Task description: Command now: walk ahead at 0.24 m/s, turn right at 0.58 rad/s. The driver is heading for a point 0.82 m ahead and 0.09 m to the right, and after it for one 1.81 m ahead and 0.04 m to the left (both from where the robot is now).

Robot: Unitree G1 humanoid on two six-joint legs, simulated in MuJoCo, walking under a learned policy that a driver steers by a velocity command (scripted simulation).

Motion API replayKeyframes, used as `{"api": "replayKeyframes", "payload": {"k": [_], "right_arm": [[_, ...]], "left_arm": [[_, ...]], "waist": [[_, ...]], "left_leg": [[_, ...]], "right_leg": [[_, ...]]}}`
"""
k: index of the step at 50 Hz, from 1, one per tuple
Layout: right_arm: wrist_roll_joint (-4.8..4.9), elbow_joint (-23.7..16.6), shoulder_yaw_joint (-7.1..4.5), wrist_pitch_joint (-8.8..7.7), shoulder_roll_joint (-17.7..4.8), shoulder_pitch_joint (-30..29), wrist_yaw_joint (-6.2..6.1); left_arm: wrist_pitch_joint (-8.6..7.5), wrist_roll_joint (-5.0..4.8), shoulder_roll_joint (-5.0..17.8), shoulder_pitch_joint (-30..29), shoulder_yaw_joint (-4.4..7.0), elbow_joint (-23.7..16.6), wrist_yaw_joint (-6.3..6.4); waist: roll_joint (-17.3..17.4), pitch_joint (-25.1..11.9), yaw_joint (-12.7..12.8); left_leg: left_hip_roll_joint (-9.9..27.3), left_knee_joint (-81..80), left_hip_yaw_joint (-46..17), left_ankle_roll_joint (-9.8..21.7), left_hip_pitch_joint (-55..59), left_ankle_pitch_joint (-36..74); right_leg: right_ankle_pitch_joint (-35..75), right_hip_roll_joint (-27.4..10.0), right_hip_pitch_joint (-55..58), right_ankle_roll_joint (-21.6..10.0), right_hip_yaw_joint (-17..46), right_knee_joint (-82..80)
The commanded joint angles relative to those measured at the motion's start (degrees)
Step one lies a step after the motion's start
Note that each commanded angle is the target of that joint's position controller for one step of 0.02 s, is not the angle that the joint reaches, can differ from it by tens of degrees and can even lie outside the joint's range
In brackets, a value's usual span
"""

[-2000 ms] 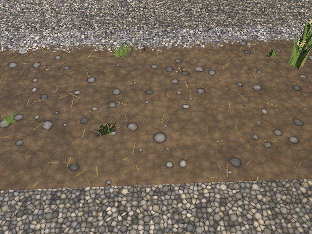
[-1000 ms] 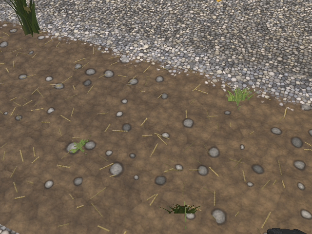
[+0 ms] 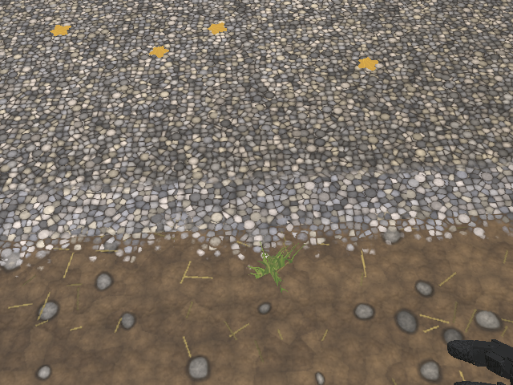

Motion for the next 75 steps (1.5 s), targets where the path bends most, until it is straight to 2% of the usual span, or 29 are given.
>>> {"api": "replayKeyframes", "payload": {"k": [1,2,3,4,6,9,13,20,23,24,25,27,29,36,44,47,48,49,50,52,54,59,66,69,71,72,73,74,75], "right_arm": [[-0.12,-2.8,-2.76,-1.21,-7.3,4.1,0.08],[-1.08,-2.7,-3.31,-1.48,-9.3,7.9,-0.29],[-2.05,-3.1,-3.71,-1.06,-12.5,12.1,-0.91],[-1.38,-1.8,-3.99,0.28,-12.9,14.6,-0.58],[-0.57,-4.5,-2.37,2.09,-6.1,9.1,-1.09],[-1.19,-4.1,-2.0,3.73,-6.4,3.6,-1.58],[-0.94,-2.9,-2.84,3.78,-7.6,3.7,-2.04],[1.99,-1.5,-4.52,3.86,-11.5,3.9,-0.88],[2.25,-0.4,-3.82,4.29,-8.4,3.7,-0.65],[1.33,-1.2,-2.59,4.27,-3.9,2.3,-0.05],[0.67,-4.7,-2.27,3.26,-3.0,-0.4,0.29],[2.62,-4.8,-3.85,0.64,-9.2,-2.0,1.04],[0.53,-1.9,-3.93,0.06,-9.0,0.8,1.08],[1.18,-1.6,-1.98,0.32,-4.2,-4.3,2.16],[1.56,-3.5,-1.49,-0.87,-5.5,-6.5,3.68],[0.72,0.9,-3.93,-0.84,-10.5,11.5,2.35],[-0.53,2.0,-5.06,-0.71,-15.6,20.9,1.81],[0.28,3.8,-4.7,-0.53,-14.6,24.2,2.36],[1.49,3.9,-3.45,-0.35,-10.4,21.5,2.07],[0.92,3.0,-2.48,0.34,-7.8,14.2,1.44],[-0.3,2.4,-1.8,0.09,-5.9,11.0,1.42],[0.94,4.3,-2.26,-0.78,-7.8,12.6,0.75],[2.37,6.2,-2.97,1.25,-10.2,20.3,-0.48],[2.3,6.4,-3.38,2.19,-10.8,20.9,-0.93],[1.69,6.1,-2.85,2.58,-9.3,20.4,-0.9],[0.47,4.3,-1.42,2.52,-5.5,19.8,-0.77],[1.17,2.8,0.31,1.46,0.4,28.3,-0.58],[2.82,3.5,-0.73,1.12,-4.6,26.5,-0.59],[3.45,2.3,-1.98,1.23,-8.6,20.6,-0.67]], "left_arm": [[0.24,-0.02,7.2,-3.7,1.91,-5.0,0.87],[-0.02,0.39,4.7,-4.0,1.18,-6.2,0.81],[-0.24,1.86,0.9,0.9,-0.01,-7.0,0.74],[-0.47,0.36,3.4,10.7,-0.2,-7.0,0.18],[1.33,-0.47,10.5,3.1,1.83,-6.0,0.52],[4.06,-0.24,7.6,-0.6,1.77,-7.4,1.14],[3.91,0.46,4.3,-2.2,0.82,-8.6,1.0],[3.19,0.4,6.1,-3.6,1.22,-8.4,-1.63],[2.75,0.33,6.0,5.0,1.99,-3.4,-1.74],[2.47,0.06,9.0,10.2,2.93,-2.0,-1.02],[1.58,0.27,16.8,10.2,4.03,-4.1,-0.98],[-1.47,1.84,11.2,3.3,2.16,-6.0,-0.98],[-2.07,0.88,7.7,0.8,0.93,-6.1,-0.7],[-2.66,1.0,8.6,5.7,0.97,-3.6,0.26],[-1.8,0.03,10.0,7.8,1.59,0.0,0.18],[-1.37,0.51,8.9,6.0,0.89,-0.4,0.47],[-1.86,1.24,4.3,10.1,-0.59,-2.1,0.28],[-3.04,0.44,1.3,13.1,-1.6,-1.4,0.09],[-3.71,-1.04,7.1,6.6,-0.26,-2.0,-0.35],[-4.53,-0.36,7.8,-1.4,-0.18,-3.9,-0.51],[-3.97,0.29,6.3,-0.2,0.0,-3.2,-0.66],[-3.15,1.53,3.2,-4.9,-0.94,-4.9,-0.3],[-5.32,0.52,2.2,-18.5,-1.65,-8.2,-2.45],[-5.87,0.44,4.8,-17.3,-0.6,-8.2,-2.83],[-6.16,0.7,8.1,-7.3,1.19,-5.8,-2.25],[-6.13,1.89,11.7,2.2,2.25,-4.8,-1.65],[-5.34,2.21,16.4,5.9,3.28,-3.5,-1.73],[-5.11,1.83,11.3,6.8,2.22,-3.5,-1.88],[-5.12,1.58,7.9,3.4,1.13,-3.7,-1.65]], "waist": [[-8.7,-6.4,-5.8],[-6.4,-10.6,-7.2],[5.6,-17.7,-6.1],[18.6,-25.9,-3.0],[6.4,-16.4,-5.8],[6.0,-6.6,-3.5],[6.6,-8.2,-3.9],[7.2,-7.1,-3.7],[2.4,-5.7,-0.1],[-8.8,-3.9,1.3],[-18.5,0.2,0.5],[-12.1,3.2,-1.7],[-9.7,1.5,-3.0],[-8.3,1.3,-0.5],[-9.1,3.9,-0.4],[-8.3,-9.3,-9.7],[2.7,-20.2,-10.7],[15.2,-26.8,-9.8],[10.1,-17.8,-11.0],[2.2,-5.9,-8.4],[3.3,-3.3,-4.9],[2.0,0.3,-4.3],[1.6,1.4,-8.8],[3.2,0.3,-6.8],[2.9,-5.6,-1.3],[-1.9,-14.8,2.8],[-18.8,-23.5,-0.7],[-16.6,-23.2,1.2],[-11.2,-14.5,1.9]], "left_leg": [[-1.8,-5.8,2.1,2.3,14.3,3.0],[3.7,-6.2,-0.9,5.1,23.6,11.7],[17.6,-1.3,-12.3,10.6,39.4,36.3],[29.3,-2.6,-30.9,21.2,48.7,31.5],[21.8,-6.3,-20.4,17.1,38.8,9.6],[14.0,-11.9,-6.6,14.5,20.2,1.0],[15.1,-13.7,-0.6,16.9,20.3,5.9],[17.4,-18.6,2.1,13.8,17.0,-25.5],[13.0,-8.6,8.5,8.9,10.2,-33.8],[7.4,10.3,15.2,4.5,0.0,-33.3],[-1.4,25.0,12.0,1.9,-19.7,-37.2],[2.7,29.5,2.3,4.5,-22.9,-24.7],[4.4,25.1,3.1,3.3,-18.5,-15.3],[1.7,8.4,5.9,0.5,-6.8,1.9],[0.7,-0.7,7.2,4.8,-1.7,-3.7],[-0.6,-0.5,8.5,9.9,26.8,-2.7],[14.4,1.0,-12.3,17.5,50.8,-6.1],[22.0,-9.4,-35.3,22.2,58.6,-19.7],[20.1,-12.6,-32.0,19.4,53.0,-27.0],[16.3,-15.1,-18.6,16.6,36.1,-19.8],[12.9,-18.4,-12.4,16.4,26.6,-12.4],[11.2,-23.0,-4.7,18.0,20.9,-1.9],[9.9,-19.0,-3.1,14.7,24.0,-1.8],[12.1,-14.0,-6.8,12.8,28.3,-2.1],[8.3,-1.7,-4.9,10.2,26.0,5.2],[4.1,14.8,-2.1,7.9,17.3,-3.9],[-3.6,35.3,3.3,4.1,-3.5,-32.2],[-1.3,43.4,-1.8,4.0,-10.3,-34.0],[1.1,45.5,-1.4,4.2,-13.2,-29.0]], "right_leg": [[24.5,-9.8,-1.8,-3.5,11.6,5.2],[20.2,-6.7,-4.8,-1.0,9.4,13.8],[-9.6,-1.0,-15.5,2.5,2.6,30.2],[-25.4,0.2,-25.7,4.6,-0.1,43.5],[-15.0,-5.6,-30.7,7.9,-2.4,50.9],[-8.4,-8.8,-24.6,8.6,-6.1,44.6],[-5.0,-9.9,-20.4,8.1,-8.5,34.0],[-1.0,-9.8,-8.8,2.1,-13.5,14.3],[-0.3,-6.5,4.4,-1.8,-15.6,2.0],[-10.4,-15.4,10.4,-6.2,-0.2,-6.7],[-21.4,-26.9,13.1,-15.4,27.5,-14.5],[-20.2,-26.9,9.3,-14.5,25.8,-19.3],[-6.5,-22.5,9.2,-10.4,15.1,-17.3],[12.3,-17.5,6.6,-7.1,1.0,-17.6],[23.5,-21.6,11.6,-6.4,1.8,-12.9],[46.6,-16.1,5.6,-2.6,-3.7,9.2],[27.4,-9.9,-14.3,1.1,-5.8,31.2],[-14.1,-2.2,-26.4,2.9,-1.4,44.6],[-12.7,-5.8,-33.0,2.4,0.4,49.4],[-2.8,-11.4,-32.8,1.7,-4.4,45.2],[2.1,-14.2,-27.2,1.9,-4.6,41.0],[9.7,-15.5,-28.8,4.9,-6.7,28.8],[24.5,-10.2,-21.6,5.9,-7.9,4.8],[19.0,-9.4,-17.6,4.3,-6.8,1.0],[16.1,-8.9,-2.3,1.4,-8.3,-1.0],[15.6,-18.1,13.6,-2.2,-0.1,1.7],[6.4,-32.1,32.9,-10.8,24.5,-2.2],[-5.4,-31.6,31.2,-11.0,32.5,-8.2],[-6.4,-29.4,24.5,-8.5,23.3,-9.3]]}}
Keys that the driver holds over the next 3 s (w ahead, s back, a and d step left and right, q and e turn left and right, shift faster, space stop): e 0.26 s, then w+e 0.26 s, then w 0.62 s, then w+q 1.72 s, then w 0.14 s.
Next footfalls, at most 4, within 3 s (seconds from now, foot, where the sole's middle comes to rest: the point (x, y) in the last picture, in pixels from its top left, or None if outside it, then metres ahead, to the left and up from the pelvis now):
0.04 left None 0.21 0.13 -0.77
0.48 right None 0.10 -0.11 -0.77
0.94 left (299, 370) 0.49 -0.02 -0.77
1.44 right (428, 315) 0.66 -0.36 -0.77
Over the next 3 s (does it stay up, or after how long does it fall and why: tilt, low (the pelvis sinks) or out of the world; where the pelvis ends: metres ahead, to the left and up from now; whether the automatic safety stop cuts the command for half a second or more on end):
stays up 1.35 -0.07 -0.02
